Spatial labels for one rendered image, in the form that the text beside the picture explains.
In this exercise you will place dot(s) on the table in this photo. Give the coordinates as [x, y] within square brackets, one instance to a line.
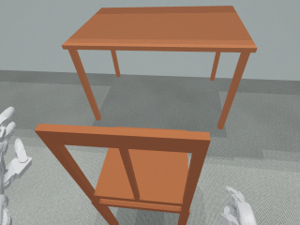
[204, 29]

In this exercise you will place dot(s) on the chair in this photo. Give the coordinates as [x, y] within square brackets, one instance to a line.
[144, 168]

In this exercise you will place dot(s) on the left robot hand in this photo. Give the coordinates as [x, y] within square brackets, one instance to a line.
[20, 164]

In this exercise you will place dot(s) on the left robot forearm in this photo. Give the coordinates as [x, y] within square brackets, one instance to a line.
[5, 217]

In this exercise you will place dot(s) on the right robot hand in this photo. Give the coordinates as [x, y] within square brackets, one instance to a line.
[242, 213]

